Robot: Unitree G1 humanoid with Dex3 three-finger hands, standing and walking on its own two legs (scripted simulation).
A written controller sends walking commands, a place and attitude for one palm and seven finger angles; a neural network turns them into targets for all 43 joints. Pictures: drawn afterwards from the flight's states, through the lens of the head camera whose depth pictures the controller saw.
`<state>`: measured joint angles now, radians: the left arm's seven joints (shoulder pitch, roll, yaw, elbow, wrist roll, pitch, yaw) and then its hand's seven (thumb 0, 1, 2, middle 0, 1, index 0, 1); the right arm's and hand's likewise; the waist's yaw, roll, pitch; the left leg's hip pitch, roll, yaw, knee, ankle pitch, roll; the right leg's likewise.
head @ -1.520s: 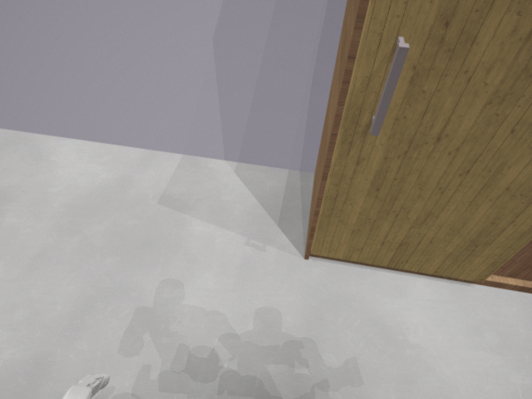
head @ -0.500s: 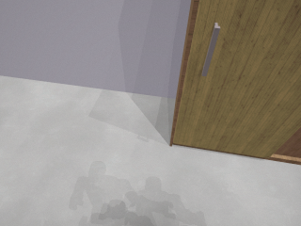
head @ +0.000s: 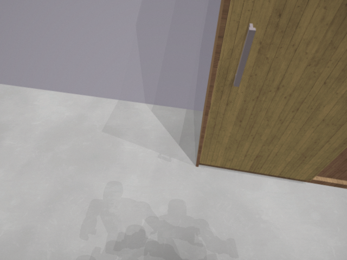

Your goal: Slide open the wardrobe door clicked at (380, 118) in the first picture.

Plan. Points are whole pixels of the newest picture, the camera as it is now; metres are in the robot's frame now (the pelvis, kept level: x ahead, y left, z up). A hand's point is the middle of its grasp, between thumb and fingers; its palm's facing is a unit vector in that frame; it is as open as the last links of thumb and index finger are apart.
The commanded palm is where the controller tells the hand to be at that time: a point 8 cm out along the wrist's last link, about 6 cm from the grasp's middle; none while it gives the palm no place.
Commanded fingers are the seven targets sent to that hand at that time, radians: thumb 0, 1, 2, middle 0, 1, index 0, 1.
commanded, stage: look at it before walking up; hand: left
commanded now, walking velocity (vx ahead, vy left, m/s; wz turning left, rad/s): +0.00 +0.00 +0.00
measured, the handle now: (243, 57) +0.78 -0.21 +0.07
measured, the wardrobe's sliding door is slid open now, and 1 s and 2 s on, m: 0.00 0.00 0.00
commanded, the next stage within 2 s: turn to face it in 0.02 s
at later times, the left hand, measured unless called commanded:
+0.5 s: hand out of the picture +0.08 +0.22 -0.17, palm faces -0.08 -0.96 -0.29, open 7.4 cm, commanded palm none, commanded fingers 0.00 0.90 0.90 -0.20 -0.30 -0.20 -0.30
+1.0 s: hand out of the picture +0.07 +0.10 -0.18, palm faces -0.12 -0.98 -0.14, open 7.4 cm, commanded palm none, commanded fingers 0.00 0.90 0.90 -0.20 -0.30 -0.20 -0.30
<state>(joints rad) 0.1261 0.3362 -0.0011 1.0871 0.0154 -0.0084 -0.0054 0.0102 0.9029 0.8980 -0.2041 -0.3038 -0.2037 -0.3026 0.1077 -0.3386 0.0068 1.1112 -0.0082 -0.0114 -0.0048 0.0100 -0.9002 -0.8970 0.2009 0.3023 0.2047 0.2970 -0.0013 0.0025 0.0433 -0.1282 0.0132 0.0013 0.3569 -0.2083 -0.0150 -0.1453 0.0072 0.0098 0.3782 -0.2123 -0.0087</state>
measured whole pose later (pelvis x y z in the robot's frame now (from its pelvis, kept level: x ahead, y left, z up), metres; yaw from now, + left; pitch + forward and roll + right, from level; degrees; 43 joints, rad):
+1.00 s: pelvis +0.10 -0.07 -0.01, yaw -10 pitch +1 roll -2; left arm 0.42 0.15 0.04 1.09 0.04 -0.03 0.00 0.01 0.90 0.90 -0.20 -0.30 -0.20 -0.30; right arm 0.18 -0.20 -0.06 1.02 -0.03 0.00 0.00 0.01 -0.90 -0.90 0.20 0.30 0.20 0.30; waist 0.01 0.00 0.02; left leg -0.54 0.11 0.10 0.97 -0.32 -0.02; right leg -0.11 0.09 -0.04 0.38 -0.29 -0.08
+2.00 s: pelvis +0.28 -0.14 -0.02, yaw -12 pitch -1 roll +1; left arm 0.11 0.18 0.06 0.95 0.05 0.03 0.04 0.00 0.91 0.90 -0.20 -0.30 -0.20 -0.30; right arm 0.14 -0.22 -0.08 0.96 -0.03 0.07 0.00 0.00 -0.91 -0.90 0.19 0.30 0.20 0.30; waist 0.01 0.00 0.06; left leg -0.42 0.02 0.01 1.02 -0.43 -0.05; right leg -0.42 -0.10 -0.12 0.52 -0.08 -0.01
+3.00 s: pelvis +0.27 -0.18 -0.01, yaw -12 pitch -1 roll +0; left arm 0.17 0.14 0.04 1.09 0.01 -0.03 0.05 -0.03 0.96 0.90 -0.20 -0.30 -0.20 -0.30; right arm 0.27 -0.13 -0.02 1.15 -0.02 0.00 -0.06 0.02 -0.93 -0.90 0.20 0.30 0.20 0.30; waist -0.01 0.02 0.01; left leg -0.11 0.10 0.02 0.42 -0.29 -0.08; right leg -0.15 0.03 -0.10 0.44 -0.28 -0.05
